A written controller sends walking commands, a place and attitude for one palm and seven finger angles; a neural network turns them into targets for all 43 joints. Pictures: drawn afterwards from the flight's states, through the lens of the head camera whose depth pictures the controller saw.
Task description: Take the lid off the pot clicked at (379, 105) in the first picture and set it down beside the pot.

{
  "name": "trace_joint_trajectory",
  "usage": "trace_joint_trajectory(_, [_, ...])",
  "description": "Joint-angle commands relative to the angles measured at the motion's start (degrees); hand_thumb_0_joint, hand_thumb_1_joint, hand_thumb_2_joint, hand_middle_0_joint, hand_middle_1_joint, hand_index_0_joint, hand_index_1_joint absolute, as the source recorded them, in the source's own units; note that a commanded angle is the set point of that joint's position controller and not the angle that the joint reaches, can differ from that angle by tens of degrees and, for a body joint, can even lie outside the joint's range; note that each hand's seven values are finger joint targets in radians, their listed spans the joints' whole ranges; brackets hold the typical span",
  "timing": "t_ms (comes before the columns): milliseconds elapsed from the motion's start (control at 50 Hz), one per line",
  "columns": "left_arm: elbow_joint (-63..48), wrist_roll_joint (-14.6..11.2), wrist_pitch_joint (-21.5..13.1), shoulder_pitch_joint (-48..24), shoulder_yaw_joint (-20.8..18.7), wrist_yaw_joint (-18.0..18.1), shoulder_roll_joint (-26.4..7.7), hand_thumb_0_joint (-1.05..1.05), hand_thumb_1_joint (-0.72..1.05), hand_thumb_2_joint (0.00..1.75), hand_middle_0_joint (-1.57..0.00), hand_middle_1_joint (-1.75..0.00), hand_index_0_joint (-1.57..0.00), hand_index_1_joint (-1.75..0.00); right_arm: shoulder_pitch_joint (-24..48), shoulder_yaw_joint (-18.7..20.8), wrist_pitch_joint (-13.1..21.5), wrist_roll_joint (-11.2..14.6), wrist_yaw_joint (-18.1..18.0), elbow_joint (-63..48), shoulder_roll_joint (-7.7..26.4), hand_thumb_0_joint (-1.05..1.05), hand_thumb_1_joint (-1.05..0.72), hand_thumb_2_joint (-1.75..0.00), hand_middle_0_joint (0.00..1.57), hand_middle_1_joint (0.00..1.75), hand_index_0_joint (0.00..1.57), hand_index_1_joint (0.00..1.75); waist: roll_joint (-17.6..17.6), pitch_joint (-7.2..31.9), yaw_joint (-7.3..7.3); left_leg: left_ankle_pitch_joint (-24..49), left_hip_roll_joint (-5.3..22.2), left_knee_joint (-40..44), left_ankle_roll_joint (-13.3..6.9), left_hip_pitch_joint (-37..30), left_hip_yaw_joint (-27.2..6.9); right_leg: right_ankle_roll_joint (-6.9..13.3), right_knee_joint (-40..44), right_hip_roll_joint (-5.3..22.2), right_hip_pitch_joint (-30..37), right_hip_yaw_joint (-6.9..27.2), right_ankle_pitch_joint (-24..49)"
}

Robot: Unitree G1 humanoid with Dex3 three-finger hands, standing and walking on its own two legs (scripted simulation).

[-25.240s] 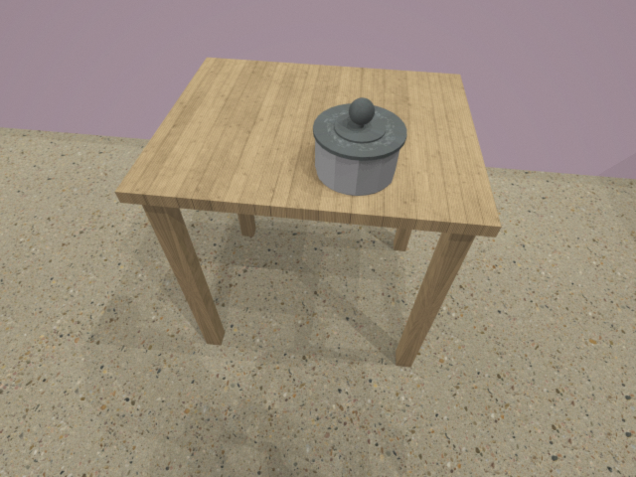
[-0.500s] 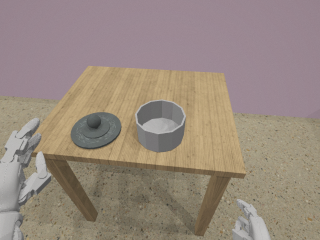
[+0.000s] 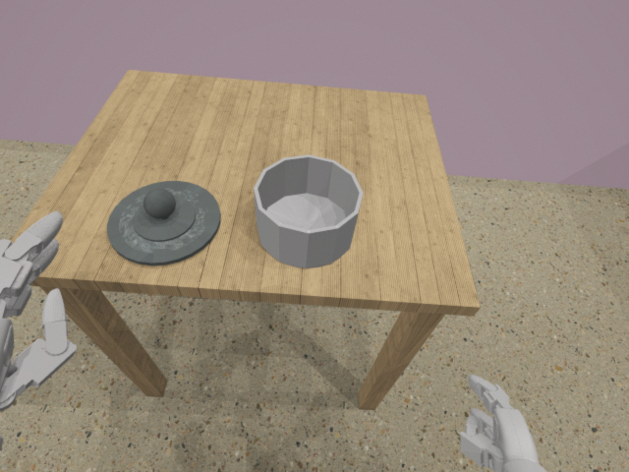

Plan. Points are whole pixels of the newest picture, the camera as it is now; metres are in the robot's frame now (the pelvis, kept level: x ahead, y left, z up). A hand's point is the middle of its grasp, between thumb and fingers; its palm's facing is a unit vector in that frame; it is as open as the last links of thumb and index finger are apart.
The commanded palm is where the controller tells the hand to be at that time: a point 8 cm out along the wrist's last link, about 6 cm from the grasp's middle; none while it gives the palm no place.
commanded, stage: step back with the hand held close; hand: left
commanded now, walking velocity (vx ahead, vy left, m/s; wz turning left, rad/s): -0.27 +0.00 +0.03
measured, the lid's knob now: (159, 203) +0.48 +0.28 +0.01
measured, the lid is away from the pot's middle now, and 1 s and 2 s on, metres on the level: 0.24 0.24 0.24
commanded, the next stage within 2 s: stop stepping back and stand still in 1.04 s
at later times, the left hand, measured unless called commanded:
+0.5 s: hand out of the picture +0.13 +0.26 +0.16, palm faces +0.36 -0.82 -0.44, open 7.4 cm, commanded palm +0.06 +0.30 +0.18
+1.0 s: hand out of the picture +0.03 +0.23 +0.17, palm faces +0.35 -0.84 -0.41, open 7.4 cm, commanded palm -0.02 +0.27 +0.18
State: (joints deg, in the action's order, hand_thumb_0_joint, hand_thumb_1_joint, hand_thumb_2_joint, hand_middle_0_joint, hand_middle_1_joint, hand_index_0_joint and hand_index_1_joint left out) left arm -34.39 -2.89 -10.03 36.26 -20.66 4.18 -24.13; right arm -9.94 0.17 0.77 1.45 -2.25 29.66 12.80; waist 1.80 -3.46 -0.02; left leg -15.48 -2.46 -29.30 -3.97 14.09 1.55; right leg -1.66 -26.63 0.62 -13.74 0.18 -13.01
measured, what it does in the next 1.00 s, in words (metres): walks backwards: right foot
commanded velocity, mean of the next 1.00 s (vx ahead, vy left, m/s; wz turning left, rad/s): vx -0.35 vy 0.00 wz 0.02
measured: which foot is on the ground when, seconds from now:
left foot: down 0.00-0.86, up 0.88-1.00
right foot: down 0.00-0.46, up 0.48-0.62, down 0.64-1.00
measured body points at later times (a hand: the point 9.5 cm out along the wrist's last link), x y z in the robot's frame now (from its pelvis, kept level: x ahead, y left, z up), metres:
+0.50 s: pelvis -0.06 +0.01 -0.01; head -0.04 +0.04 +0.43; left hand +0.10 +0.30 +0.18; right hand +0.11 -0.23 -0.08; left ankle +0.00 +0.07 -0.74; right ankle -0.02 -0.13 -0.73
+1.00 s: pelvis -0.15 -0.01 -0.01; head -0.15 +0.02 +0.44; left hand +0.00 +0.27 +0.19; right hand +0.03 -0.25 -0.07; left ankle -0.13 +0.09 -0.70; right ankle -0.12 -0.13 -0.74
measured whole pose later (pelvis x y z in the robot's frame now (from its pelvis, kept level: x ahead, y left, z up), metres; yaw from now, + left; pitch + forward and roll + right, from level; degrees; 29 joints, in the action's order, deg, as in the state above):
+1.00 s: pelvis -0.15 -0.01 -0.01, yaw +2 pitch +1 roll -1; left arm -37.5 -2.8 -13.3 36.6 -21.0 6.0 -23.8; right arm -12.9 1.4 1.7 1.1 -3.0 32.8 11.5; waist 3.3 2.2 0.1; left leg -24.2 -0.9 -53.1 -0.2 27.6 -0.3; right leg 0.1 -31.2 0.2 -17.4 -2.1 -14.6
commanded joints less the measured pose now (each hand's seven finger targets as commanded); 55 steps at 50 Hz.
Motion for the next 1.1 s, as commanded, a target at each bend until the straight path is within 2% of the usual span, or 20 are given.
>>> trace_joint_trajectory(0, [-15.5,-0.8,-4.0,1.7,-9.3,2.3,-8.3,0.00,0.90,0.90,-0.20,-0.30,-0.20,-0.30,4.2,3.1,3.3,-0.2,-0.3,-9.7,6.7,0.00,-0.90,-0.90,0.20,0.30,0.20,0.30,-10.3,12.5,-0.81,29.6,12.3,5.6,-1.1,0.5,-9.9,1.1,-7.8,2.1,5.3,0.0,7.3])
trace_joint_trajectory(60, [-16.4,-0.6,-4.0,0.8,-9.0,2.5,-7.5,0.00,0.90,0.90,-0.20,-0.30,-0.20,-0.30,3.1,3.1,4.8,-0.9,0.0,-9.1,6.8,0.00,-0.90,-0.90,0.20,0.30,0.20,0.30,-12.9,10.0,-0.75,25.5,14.5,7.7,-2.1,3.8,-11.7,1.0,-10.8,1.2,3.7,-0.3,-3.3])
trace_joint_trajectory(100, [-15.3,-0.5,-3.8,0.0,-8.7,2.5,-7.1,0.00,0.90,0.90,-0.20,-0.30,-0.20,-0.30,2.7,3.1,5.4,-0.8,0.0,-8.7,7.0,0.00,-0.90,-0.90,0.20,0.30,0.20,0.30,-10.7,7.7,-0.60,18.8,14.8,6.7,-2.5,7.7,-11.9,1.3,-9.0,1.6,4.8,0.0,-2.5])
trace_joint_trajectory(180, [-13.7,-0.6,-3.9,-1.3,-7.8,2.4,-6.5,0.00,0.90,0.90,-0.20,-0.30,-0.20,-0.30,1.9,3.2,5.4,0.2,-0.1,-8.8,7.2,0.00,-0.90,-0.90,0.20,0.30,0.20,0.30,-2.0,9.6,0.39,10.1,10.4,0.5,-0.3,7.5,-9.3,2.9,-4.1,4.7,5.1,1.9,11.5])
trace_joint_trajectory(300, [-13.9,-1.4,-5.3,0.4,-8.8,3.6,-8.0,0.00,0.90,0.90,-0.20,-0.30,-0.20,-0.30,2.0,3.3,4.5,0.3,-0.8,-9.0,6.0,0.00,-0.90,-0.90,0.20,0.30,0.20,0.30,2.2,8.3,1.56,-10.2,5.0,-6.8,1.2,8.2,-7.6,6.9,3.9,11.9,-4.4,8.8,0.9])
trace_joint_trajectory(360, [-14.8,-1.2,-5.9,0.1,-8.6,4.4,-8.0,0.00,0.90,0.90,-0.20,-0.30,-0.20,-0.30,2.8,2.9,4.8,0.2,-1.4,-9.1,6.0,0.00,-0.90,-0.90,0.20,0.30,0.20,0.30,-1.9,6.5,1.71,-11.3,6.5,-2.5,0.7,9.0,-9.4,6.0,2.1,9.5,-6.6,5.9,-3.5])
trace_joint_trajectory(440, [-17.0,0.7,-6.8,-3.0,-9.8,4.5,-8.7,0.00,0.90,0.90,-0.20,-0.30,-0.20,-0.30,4.5,2.6,7.0,-0.4,-2.0,-9.8,7.4,0.00,-0.90,-0.90,0.20,0.30,0.20,0.30,-17.1,5.0,0.76,-19.6,16.4,17.4,-3.1,23.8,-20.8,1.2,-17.0,-1.4,6.3,-1.0,-4.7])
trace_joint_trajectory(520, [-14.9,0.5,-6.6,-1.9,-8.2,3.8,-6.5,0.00,0.90,0.90,-0.20,-0.30,-0.20,-0.30,1.4,3.5,8.5,-1.0,-0.9,-7.3,6.7,0.00,-0.90,-0.90,0.20,0.30,0.20,0.30,-9.5,6.8,0.21,0.1,16.8,11.2,-3.6,12.7,-17.6,1.4,-13.6,-1.3,0.9,0.2,-10.6])
trace_joint_trajectory(580, [-14.3,0.1,-6.8,-1.0,-6.5,3.1,-6.3,0.00,0.90,0.90,-0.20,-0.30,-0.20,-0.30,2.0,2.9,8.7,-1.2,-0.4,-6.3,7.2,0.00,-0.90,-0.90,0.20,0.30,0.20,0.30,-9.1,9.7,0.11,12.5,15.3,7.0,-2.4,4.6,-16.3,1.5,-2.0,-1.4,1.2,-0.2,-4.5])
trace_joint_trajectory(640, [-15.1,0.3,-8.0,-2.4,-7.7,2.3,-8.6,0.00,0.90,0.90,-0.20,-0.30,-0.20,-0.30,2.9,2.8,8.6,-1.7,-0.5,-5.8,7.9,0.00,-0.90,-0.90,0.20,0.30,0.20,0.30,-11.6,12.2,0.04,13.0,13.9,8.1,-1.6,3.7,-14.9,1.6,-0.6,-2.2,4.4,-0.7,0.2])
trace_joint_trajectory(680, [-15.7,-0.5,-7.8,-1.0,-7.8,2.0,-8.0,0.00,0.90,0.90,-0.20,-0.30,-0.20,-0.30,2.7,3.4,7.7,-1.0,-0.5,-6.3,7.4,0.00,-0.90,-0.90,0.20,0.30,0.20,0.30,-7.2,17.9,-0.37,22.3,13.1,4.7,-0.7,-3.8,-11.9,1.5,-1.0,-2.1,3.3,-0.6,4.4])
trace_joint_trajectory(760, [-15.4,-1.2,-7.4,3.4,-10.3,1.7,-8.9,0.00,0.90,0.90,-0.20,-0.30,-0.20,-0.30,4.4,3.5,6.6,-1.0,-0.3,-8.8,7.2,0.00,-0.90,-0.90,0.20,0.30,0.20,0.30,-12.4,15.7,-0.64,-3.6,14.4,10.5,-1.7,11.2,-12.2,1.5,-5.7,-2.7,9.8,-1.0,-3.4])
trace_joint_trajectory(800, [-15.1,-1.0,-7.4,2.6,-10.6,1.6,-9.5,0.00,0.90,0.90,-0.20,-0.30,-0.20,-0.30,4.5,3.7,6.1,-0.5,-0.3,-9.6,6.9,0.00,-0.90,-0.90,0.20,0.30,0.20,0.30,-6.5,11.3,-0.25,-18.2,10.9,7.5,0.0,18.3,-9.5,3.0,-1.5,0.1,9.0,0.4,-3.0])
trace_joint_trajectory(840, [-14.6,-1.2,-7.5,1.6,-10.5,2.1,-11.3,0.00,0.90,0.90,-0.20,-0.30,-0.20,-0.30,3.4,4.4,5.4,-0.3,-0.4,-9.1,5.9,0.00,-0.90,-0.90,0.20,0.30,0.20,0.30,7.1,9.1,0.69,-13.1,3.1,-13.9,3.9,8.3,-3.6,8.4,11.3,12.4,-10.2,13.2,-12.5])
trace_joint_trajectory(860, [-14.2,-1.4,-7.2,-0.1,-8.4,2.7,-9.5,0.00,0.90,0.90,-0.20,-0.30,-0.20,-0.30,2.4,4.6,5.1,-0.4,-0.3,-7.4,5.1,0.00,-0.90,-0.90,0.20,0.30,0.20,0.30,10.4,8.9,1.45,-8.4,1.2,-25.0,4.5,3.8,-2.6,11.0,14.3,19.0,-16.3,17.0,-5.8])
trace_joint_trajectory(920, [-11.0,-0.6,-5.1,-3.6,-6.5,3.5,-7.7,0.00,0.90,0.90,-0.20,-0.30,-0.20,-0.30,5.3,3.0,3.9,-0.6,-1.0,-6.9,2.7,0.00,-0.90,-0.90,0.20,0.30,0.20,0.30,6.2,5.3,2.09,-10.9,3.5,-31.2,3.9,9.3,-4.7,10.4,8.6,18.0,-12.7,11.1,16.0])
trace_joint_trajectory(960, [-10.0,0.2,-5.4,-6.8,-5.9,3.9,-7.8,0.00,0.90,0.90,-0.20,-0.30,-0.20,-0.30,5.7,2.5,4.1,-0.8,-1.7,-6.0,3.3,0.00,-0.90,-0.90,0.20,0.30,0.20,0.30,4.1,2.3,2.12,-10.0,4.4,-21.7,3.7,8.6,-4.3,8.6,6.8,15.7,-12.0,8.9,15.9])
trace_joint_trajectory(1020, [-13.8,-0.4,-6.7,-5.8,-6.3,4.4,-8.0,0.00,0.90,0.90,-0.20,-0.30,-0.20,-0.30,3.4,3.3,5.5,-0.5,-2.2,-5.0,5.7,0.00,-0.90,-0.90,0.20,0.30,0.20,0.30,0.0,6.4,2.50,3.1,6.1,6.3,2.2,6.0,-3.8,4.8,-3.1,10.3,-1.3,4.5,20.1])
trace_joint_trajectory(1040, [-15.7,-0.4,-7.1,-4.6,-6.9,4.3,-8.8,0.00,0.90,0.90,-0.20,-0.30,-0.20,-0.30,4.5,4.2,5.9,-0.4,-2.3,-5.9,6.9,0.00,-0.90,-0.90,0.20,0.30,0.20,0.30,-7.7,8.1,1.64,13.9,12.1,10.4,0.0,5.1,-9.5,2.2,-9.1,4.5,-1.0,1.0,15.8])
trace_joint_trajectory(1080, [-17.6,-0.5,-8.2,-3.4,-7.4,3.3,-8.8,0.00,0.90,0.90,-0.20,-0.30,-0.20,-0.30,3.4,4.4,8.0,-1.1,-1.0,-6.4,5.4,0.00,-0.90,-0.90,0.20,0.30,0.20,0.30,-18.0,13.7,1.34,36.8,19.7,8.3,-3.7,-0.7,-15.3,0.6,-21.1,-1.1,-8.9,0.1,-10.2])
